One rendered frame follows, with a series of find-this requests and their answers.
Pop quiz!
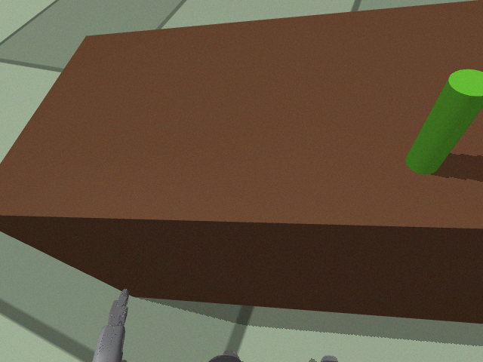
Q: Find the can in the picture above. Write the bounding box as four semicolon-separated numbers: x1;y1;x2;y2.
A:
406;69;483;174

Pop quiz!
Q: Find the left robot hand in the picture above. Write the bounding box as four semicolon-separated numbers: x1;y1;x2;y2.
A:
92;289;129;362

